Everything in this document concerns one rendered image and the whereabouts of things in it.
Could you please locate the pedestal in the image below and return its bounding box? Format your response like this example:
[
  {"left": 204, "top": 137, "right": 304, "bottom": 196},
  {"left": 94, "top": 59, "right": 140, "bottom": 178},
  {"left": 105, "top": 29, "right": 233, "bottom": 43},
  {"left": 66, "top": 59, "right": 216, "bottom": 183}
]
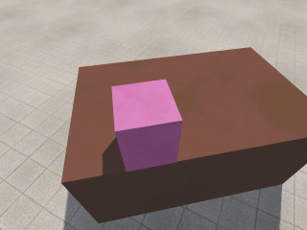
[{"left": 61, "top": 47, "right": 307, "bottom": 223}]

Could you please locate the carton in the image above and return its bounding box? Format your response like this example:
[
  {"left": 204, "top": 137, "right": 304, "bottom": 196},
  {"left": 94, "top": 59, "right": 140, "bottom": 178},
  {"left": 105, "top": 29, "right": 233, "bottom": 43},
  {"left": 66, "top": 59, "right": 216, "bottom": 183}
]
[{"left": 111, "top": 79, "right": 182, "bottom": 172}]

